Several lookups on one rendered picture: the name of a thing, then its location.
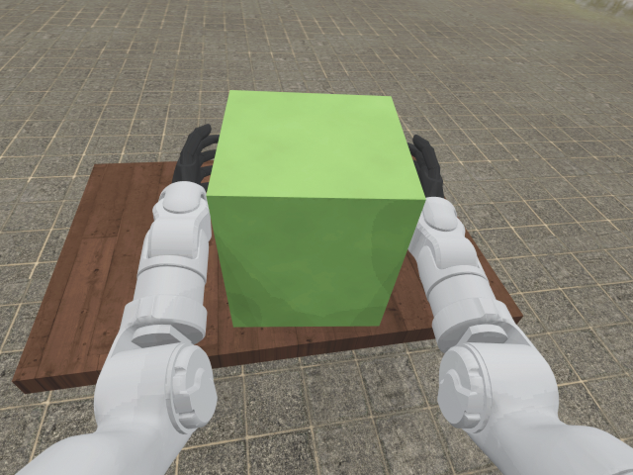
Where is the table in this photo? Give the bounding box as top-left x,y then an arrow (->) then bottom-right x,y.
12,156 -> 523,394

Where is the right robot upper arm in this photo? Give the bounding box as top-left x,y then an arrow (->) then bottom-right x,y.
437,342 -> 633,475

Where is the robot left hand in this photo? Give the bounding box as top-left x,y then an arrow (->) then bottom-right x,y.
171,124 -> 220,192

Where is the left robot upper arm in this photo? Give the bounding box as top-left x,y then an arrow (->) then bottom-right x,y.
15,342 -> 218,475

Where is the carton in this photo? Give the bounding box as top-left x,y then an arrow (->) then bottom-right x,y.
206,90 -> 426,328

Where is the robot right forearm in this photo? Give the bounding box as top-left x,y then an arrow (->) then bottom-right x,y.
408,197 -> 559,409

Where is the robot left forearm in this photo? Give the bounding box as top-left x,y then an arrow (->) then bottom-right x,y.
94,181 -> 212,423

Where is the robot right hand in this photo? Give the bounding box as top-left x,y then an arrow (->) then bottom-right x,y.
407,135 -> 444,199

